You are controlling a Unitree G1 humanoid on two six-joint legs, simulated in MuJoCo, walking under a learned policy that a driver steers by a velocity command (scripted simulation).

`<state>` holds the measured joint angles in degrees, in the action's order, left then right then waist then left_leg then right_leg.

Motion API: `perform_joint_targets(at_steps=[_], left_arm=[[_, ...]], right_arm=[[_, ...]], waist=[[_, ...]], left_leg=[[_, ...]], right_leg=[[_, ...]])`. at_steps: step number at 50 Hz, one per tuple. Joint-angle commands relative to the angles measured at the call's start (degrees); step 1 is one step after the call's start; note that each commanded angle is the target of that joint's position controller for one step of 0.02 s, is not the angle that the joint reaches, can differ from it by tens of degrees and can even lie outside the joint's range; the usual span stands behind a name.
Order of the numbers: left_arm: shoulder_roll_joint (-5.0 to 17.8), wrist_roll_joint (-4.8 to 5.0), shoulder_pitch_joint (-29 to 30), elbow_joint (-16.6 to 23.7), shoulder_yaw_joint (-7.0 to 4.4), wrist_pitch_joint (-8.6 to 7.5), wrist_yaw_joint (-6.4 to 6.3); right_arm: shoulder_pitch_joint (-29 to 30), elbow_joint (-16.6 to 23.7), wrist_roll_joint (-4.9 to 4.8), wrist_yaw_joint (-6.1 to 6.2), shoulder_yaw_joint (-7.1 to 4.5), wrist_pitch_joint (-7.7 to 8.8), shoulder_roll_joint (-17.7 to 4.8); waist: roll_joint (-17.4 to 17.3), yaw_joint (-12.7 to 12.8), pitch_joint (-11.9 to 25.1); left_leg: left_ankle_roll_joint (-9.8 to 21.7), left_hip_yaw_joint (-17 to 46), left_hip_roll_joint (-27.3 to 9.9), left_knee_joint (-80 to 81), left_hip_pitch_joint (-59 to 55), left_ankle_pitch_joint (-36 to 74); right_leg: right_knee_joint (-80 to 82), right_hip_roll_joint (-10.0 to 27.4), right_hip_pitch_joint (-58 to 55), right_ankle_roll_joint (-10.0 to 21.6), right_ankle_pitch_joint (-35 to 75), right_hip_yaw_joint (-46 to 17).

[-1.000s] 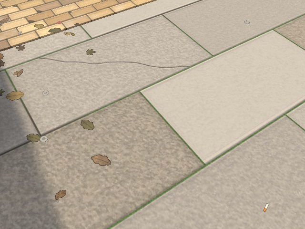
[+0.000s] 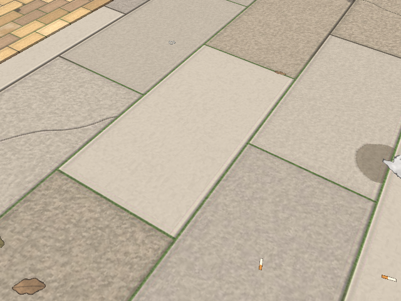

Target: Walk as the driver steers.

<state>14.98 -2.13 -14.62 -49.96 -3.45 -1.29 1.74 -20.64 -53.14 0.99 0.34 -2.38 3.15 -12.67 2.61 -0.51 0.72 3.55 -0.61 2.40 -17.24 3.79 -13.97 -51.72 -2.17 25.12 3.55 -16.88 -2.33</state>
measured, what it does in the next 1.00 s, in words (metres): walks ahead: right foot, then left foot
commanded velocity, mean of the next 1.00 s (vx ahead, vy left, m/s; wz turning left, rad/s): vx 0.12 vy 0.00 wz -0.02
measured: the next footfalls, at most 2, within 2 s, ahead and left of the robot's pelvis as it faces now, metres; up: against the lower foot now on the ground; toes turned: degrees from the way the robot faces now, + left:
right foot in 0.28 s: +0.28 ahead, -0.10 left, +0.00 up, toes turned -2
left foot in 0.66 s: +0.23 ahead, +0.10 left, +0.00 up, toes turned +1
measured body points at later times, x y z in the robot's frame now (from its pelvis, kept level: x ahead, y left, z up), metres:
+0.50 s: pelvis +0.17 -0.03 -0.01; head +0.20 -0.05 +0.44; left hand +0.25 +0.20 -0.15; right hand +0.19 -0.27 -0.17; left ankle +0.12 +0.10 -0.70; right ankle +0.24 -0.09 -0.75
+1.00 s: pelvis +0.21 -0.01 +0.00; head +0.22 -0.01 +0.45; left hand +0.21 +0.22 -0.16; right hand +0.21 -0.23 -0.16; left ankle +0.19 +0.10 -0.75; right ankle +0.24 -0.10 -0.75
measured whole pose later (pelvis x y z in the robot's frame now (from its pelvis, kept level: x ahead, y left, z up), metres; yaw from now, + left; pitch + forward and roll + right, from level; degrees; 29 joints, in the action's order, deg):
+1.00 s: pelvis +0.21 -0.01 +0.00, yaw +0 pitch -1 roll +0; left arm 9.2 -0.5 -16.4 -63.7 0.1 -0.7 -1.8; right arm -16.7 -64.2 0.5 2.2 0.4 0.9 -8.0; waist 0.1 0.7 -1.2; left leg 1.1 -0.8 0.8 -22.2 6.8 -14.0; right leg -21.3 -1.8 10.9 3.0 -9.1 3.8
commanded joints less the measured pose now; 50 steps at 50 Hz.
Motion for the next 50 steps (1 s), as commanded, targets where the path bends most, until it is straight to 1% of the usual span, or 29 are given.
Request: perform_joint_targets(at_steps=[1,3,4,6,8,9,11,12,13,14,15,16,17,18,19,20,21,23,26,29,31,32,33,34,35,36,39,42,50], left_arm=[[3.7,-0.51,4.9,3.6,-0.74,-0.87,0.98],[2.8,-0.33,8.6,4.8,-0.36,-0.66,1.05],[2.3,-0.27,10.3,5.3,-0.1,-0.6,0.96],[0.5,-0.1,13.1,6.1,0.75,-0.62,0.78],[-0.9,0.4,15.0,6.4,1.55,-0.73,0.49],[-0.7,0.63,14.9,6.1,1.66,-0.76,0.24],[0.7,0.84,12.1,4.9,1.42,-0.96,-0.52],[1.9,0.77,8.5,3.5,1.04,-1.18,-0.99],[3.1,0.57,3.0,1.3,0.56,-1.68,-1.48],[4.1,-0.17,-2.8,-0.6,0.19,-2.58,-1.97],[7.9,-1.38,-9.9,-2.2,-0.51,-3.28,-2.52],[11.3,-0.38,-10.7,-2.7,-1.28,-2.73,-2.17],[8.1,2.67,-8.7,-1.7,-0.97,-2.02,-1.75],[5.3,2.87,-1.7,-0.8,0.0,-1.75,-1.96],[1.6,2.34,2.8,-0.4,1.25,-1.63,-2.23],[0.2,2.09,4.0,-0.7,1.93,-1.73,-2.69],[0.0,1.96,4.3,-1.5,2.15,-1.67,-3.06],[0.5,1.19,3.6,-2.6,2.29,-1.97,-3.06],[2.1,0.8,2.5,-3.7,2.13,-1.74,-2.93],[3.1,1.1,2.3,-4.5,1.8,-0.51,-2.94],[2.8,1.75,3.3,-4.8,1.87,0.29,-3.07],[2.3,1.83,2.7,-5.2,1.99,0.54,-3.14],[1.7,1.73,1.6,-5.7,2.05,0.67,-3.13],[0.9,2.11,-0.6,-6.0,1.99,0.92,-3.04],[-0.1,2.17,-1.2,-6.7,2.16,1.08,-2.91],[-0.4,1.83,-2.1,-7.6,2.24,1.0,-2.84],[0.2,1.35,-3.8,-9.5,2.19,0.49,-2.97],[-0.7,1.58,-3.4,-10.6,2.57,0.18,-3.23],[-1.8,1.61,-4.5,-13.2,2.99,0.22,-3.83]], right_arm=[[-1.6,1.1,-0.35,-0.29,-1.29,1.94,-6.4],[-4.7,-0.3,-0.49,-0.4,-1.24,2.14,-6.2],[-5.4,-0.8,-0.41,-0.33,-1.05,2.11,-5.9],[-6.3,-1.7,-0.21,-0.14,-0.63,1.98,-5.3],[-7.3,-2.6,-0.03,0.14,-0.35,1.72,-5.5],[-7.8,-3.1,0.05,0.25,-0.27,1.58,-5.8],[-6.9,-3.5,-0.01,0.57,-0.22,1.46,-6.5],[-5.6,-3.3,-0.14,0.8,-0.23,1.51,-6.8],[-4.4,-3.3,-0.41,0.91,-0.27,1.45,-7.1],[-3.6,-3.4,-1.14,0.86,-0.23,1.46,-7.2],[-4.9,-1.8,-1.67,0.91,0.42,1.64,-5.3],[-16.5,-3.6,-4.15,1.01,1.6,0.57,1.2],[-13.8,-5.5,-2.19,1.65,-0.1,-0.86,-5.3],[-8.1,-4.0,-0.93,1.34,-0.14,-1.19,-4.5],[-4.5,-3.5,0.08,1.05,0.11,-1.35,-3.2],[-2.9,-3.4,0.68,0.74,0.0,-1.93,-2.9],[-4.7,-4.2,1.13,0.49,0.21,-2.72,-1.8],[-6.9,-6.1,0.9,0.57,0.64,-3.87,0.0],[-3.5,-6.3,0.73,1.39,0.75,-5.15,-0.3],[-0.7,-6.6,0.54,1.45,0.77,-5.53,-1.0],[-1.2,-7.7,0.74,1.34,1.12,-5.11,0.0],[-1.1,-7.9,0.99,1.41,1.31,-4.72,-0.1],[-1.1,-7.9,1.28,1.56,1.46,-4.15,-0.8],[0.5,-7.5,0.96,1.73,1.3,-3.51,-2.9],[1.8,-8.1,-0.01,1.67,1.43,-3.04,-2.5],[2.8,-8.1,-0.24,1.61,1.81,-2.43,-1.3],[3.0,-8.5,-0.64,1.88,1.83,-1.69,-1.1],[1.2,-9.4,-0.5,1.93,1.91,-1.86,-0.5],[0.1,-10.8,-0.48,2.11,2.14,-1.98,-0.1]], waist=[[-8.2,-0.3,-6.3],[-7.9,-1.4,-6.4],[-7.7,-1.6,-7.1],[-8.0,-1.9,-7.1],[-9.0,-2.5,-6.5],[-9.7,-2.6,-5.9],[-10.6,-1.1,-4.2],[-10.5,0.5,-2.7],[-9.5,3.1,-0.5],[-7.5,6.1,2.2],[-2.2,7.1,9.2],[10.8,2.6,20.7],[1.0,3.8,20.6],[1.5,1.9,10.9],[0.3,0.8,4.6],[1.1,-0.4,1.1],[2.3,-1.9,0.5],[2.2,-2.9,1.6],[3.3,-1.8,1.5],[3.9,-1.1,-0.2],[1.8,-2.1,-2.1],[0.2,-2.0,-3.4],[-1.7,-1.6,-4.9],[-5.0,0.8,-6.7],[-8.6,1.7,-7.8],[-9.2,2.4,-6.6],[-6.4,2.5,-4.0],[-3.9,1.5,-4.0],[-2.8,1.0,-4.1]], left_leg=[[6.3,13.6,-13.5,12.4,-6.3,0.4],[6.9,11.0,-12.9,11.7,-7.2,9.0],[7.0,9.4,-12.5,10.8,-6.8,17.3],[6.2,5.0,-10.9,7.4,-4.7,34.7],[5.1,2.4,-10.1,4.6,-2.7,43.7],[4.7,2.3,-10.2,3.1,-2.7,46.5],[4.0,3.1,-11.4,-0.7,-3.8,51.9],[3.3,3.9,-11.7,-4.0,-4.8,54.7],[2.5,4.0,-11.3,-9.7,-5.4,54.7],[1.3,2.7,-9.7,-17.6,-2.0,48.5],[0.0,1.5,-7.2,-30.0,7.5,25.8],[-1.5,-0.2,1.4,-50.0,18.0,-23.5],[-1.3,5.1,0.6,-53.0,17.3,-21.2],[-1.4,4.9,-1.1,-52.8,19.4,-18.0],[-1.5,4.6,-2.8,-49.1,19.4,-14.9],[-2.0,4.6,-4.1,-45.1,17.2,-13.0],[-2.5,3.7,-4.3,-41.7,12.8,-11.5],[-3.1,1.9,-3.3,-35.8,8.2,-11.0],[-3.2,0.8,-3.4,-26.4,7.8,-10.6],[-2.7,-0.1,-3.3,-21.0,6.1,-6.1],[-1.9,-0.9,-3.1,-14.2,2.1,-1.3],[-1.4,0.5,-3.9,-9.9,0.7,0.5],[-0.9,3.8,-6.5,-4.9,0.9,1.0],[0.0,8.3,-9.1,-2.0,5.9,-3.6],[0.1,9.4,-9.5,0.5,13.5,-7.8],[-0.6,9.5,-9.6,2.5,16.2,-8.0],[-1.5,7.3,-8.1,1.7,12.9,-1.1],[-0.9,6.5,-7.9,0.3,9.1,2.3],[-0.6,5.9,-8.0,-0.3,7.3,6.0]], right_leg=[[-4.8,4.3,17.2,-1.9,5.9,1.8],[-3.5,5.2,19.2,-2.9,7.7,3.6],[-1.5,5.0,19.0,-3.5,7.9,4.7],[4.6,4.0,14.7,-4.1,9.0,7.1],[11.7,2.3,8.2,-3.6,11.0,8.8],[14.2,1.4,5.3,-3.0,11.9,9.2],[17.3,0.2,-0.2,-1.0,12.8,8.3],[19.2,-0.6,-3.9,0.2,12.6,7.6],[23.2,-1.3,-9.3,1.4,14.6,7.1],[28.9,0.6,-18.6,2.4,23.8,6.0],[24.4,12.2,-33.3,4.3,46.0,-3.7],[21.1,29.2,-46.6,16.2,70.2,-21.4],[25.0,26.0,-38.3,16.8,59.7,-21.3],[29.5,23.1,-29.2,15.2,47.8,-16.3],[33.2,20.1,-21.6,12.7,40.6,-12.6],[35.4,17.7,-16.1,10.8,38.9,-8.7],[36.5,15.5,-11.6,9.2,36.9,-5.6],[36.8,13.6,-8.8,8.3,34.7,-2.8],[38.7,13.5,-8.1,8.2,17.9,-4.0],[41.6,13.3,-4.7,7.1,-2.9,-6.5],[41.6,12.7,-1.1,5.2,-10.7,-6.8],[41.5,12.1,0.4,3.4,-13.4,-7.0],[40.4,11.1,0.6,1.4,-13.6,-6.7],[39.1,7.8,-1.6,-0.1,-9.6,-4.2],[36.6,5.6,-8.7,-0.5,-2.1,-1.6],[34.3,5.6,-15.0,-0.4,3.4,-1.2],[33.6,6.7,-18.2,0.1,7.7,-1.8],[34.4,6.9,-15.8,0.0,7.9,-1.8],[33.8,7.2,-16.5,-0.3,11.6,-1.5]])
Over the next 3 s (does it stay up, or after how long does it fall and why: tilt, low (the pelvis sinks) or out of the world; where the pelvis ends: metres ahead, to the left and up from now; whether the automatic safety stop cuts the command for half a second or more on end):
stays up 0.42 -0.06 0.00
